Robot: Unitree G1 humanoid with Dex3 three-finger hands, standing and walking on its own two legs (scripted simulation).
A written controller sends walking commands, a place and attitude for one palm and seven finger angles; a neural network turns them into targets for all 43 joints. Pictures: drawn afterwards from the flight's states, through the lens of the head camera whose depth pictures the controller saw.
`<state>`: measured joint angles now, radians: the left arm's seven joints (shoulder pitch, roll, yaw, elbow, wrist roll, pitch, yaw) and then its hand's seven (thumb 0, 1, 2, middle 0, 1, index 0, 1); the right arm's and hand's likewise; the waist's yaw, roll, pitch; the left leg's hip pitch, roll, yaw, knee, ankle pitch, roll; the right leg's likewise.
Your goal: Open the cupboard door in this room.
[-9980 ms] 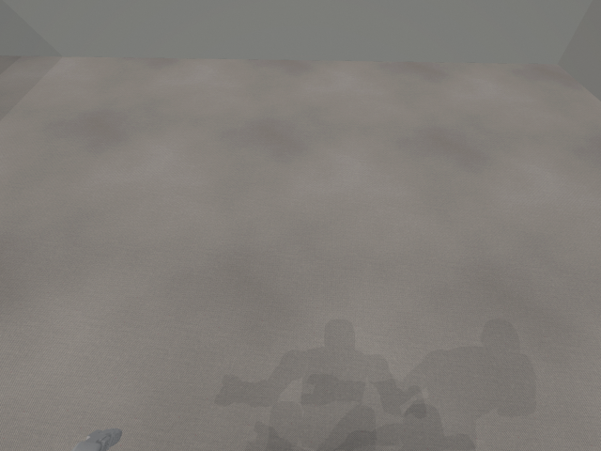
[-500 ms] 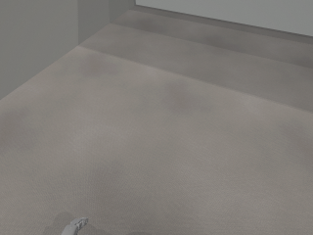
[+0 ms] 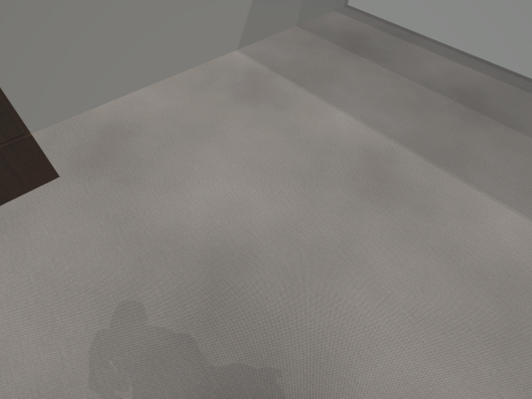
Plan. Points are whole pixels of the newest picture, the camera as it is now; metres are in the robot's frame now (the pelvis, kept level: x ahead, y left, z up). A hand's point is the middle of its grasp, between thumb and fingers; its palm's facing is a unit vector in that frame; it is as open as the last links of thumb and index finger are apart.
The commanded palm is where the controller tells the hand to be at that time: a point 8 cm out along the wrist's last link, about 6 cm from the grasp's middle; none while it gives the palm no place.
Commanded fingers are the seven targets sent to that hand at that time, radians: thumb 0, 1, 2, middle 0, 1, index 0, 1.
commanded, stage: turn or walk to find it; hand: left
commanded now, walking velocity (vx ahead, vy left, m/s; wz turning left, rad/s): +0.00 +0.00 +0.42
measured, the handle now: out of the picture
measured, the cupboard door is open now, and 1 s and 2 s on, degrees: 0 0 0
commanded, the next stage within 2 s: stand and wait in 0.84 s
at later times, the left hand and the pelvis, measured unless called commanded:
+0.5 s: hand out of the picture +0.03 +0.18 -0.13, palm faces +0.22 -0.93 -0.29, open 7.3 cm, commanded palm none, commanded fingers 0.00 0.90 0.90 -0.20 -0.30 -0.20 -0.30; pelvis -0.03 -0.03 +0.01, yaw +12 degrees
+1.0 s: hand out of the picture -0.15 +0.20 -0.17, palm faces +0.44 -0.87 -0.23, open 7.3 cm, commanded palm none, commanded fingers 0.00 0.90 0.90 -0.20 -0.30 -0.20 -0.30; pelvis -0.08 +0.00 +0.01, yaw +22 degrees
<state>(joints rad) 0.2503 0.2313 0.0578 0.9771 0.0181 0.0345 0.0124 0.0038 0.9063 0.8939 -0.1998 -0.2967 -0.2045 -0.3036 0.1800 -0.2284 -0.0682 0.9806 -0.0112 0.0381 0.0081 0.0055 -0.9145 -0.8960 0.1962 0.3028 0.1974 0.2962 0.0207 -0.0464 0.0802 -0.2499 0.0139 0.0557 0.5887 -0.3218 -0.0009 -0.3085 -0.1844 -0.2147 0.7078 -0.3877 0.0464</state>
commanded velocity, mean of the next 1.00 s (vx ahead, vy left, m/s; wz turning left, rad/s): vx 0.00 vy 0.00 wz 0.34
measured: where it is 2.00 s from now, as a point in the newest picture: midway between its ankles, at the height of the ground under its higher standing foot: outside the picture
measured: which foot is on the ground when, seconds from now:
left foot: down 0.00-0.42, up 0.44-0.88, down 0.90-1.00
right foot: up 0.00-0.38, down 0.40-0.90, up 0.92-1.00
